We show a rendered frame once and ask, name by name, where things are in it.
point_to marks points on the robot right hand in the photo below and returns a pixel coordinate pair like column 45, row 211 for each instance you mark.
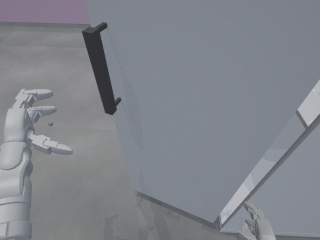
column 260, row 230

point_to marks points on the handle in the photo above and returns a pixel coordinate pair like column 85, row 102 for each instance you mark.
column 97, row 58

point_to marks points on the fridge door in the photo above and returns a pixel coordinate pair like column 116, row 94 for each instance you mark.
column 206, row 86

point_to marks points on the left robot forearm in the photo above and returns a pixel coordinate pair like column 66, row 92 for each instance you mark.
column 15, row 191

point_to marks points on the robot left hand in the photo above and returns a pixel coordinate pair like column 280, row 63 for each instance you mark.
column 21, row 117

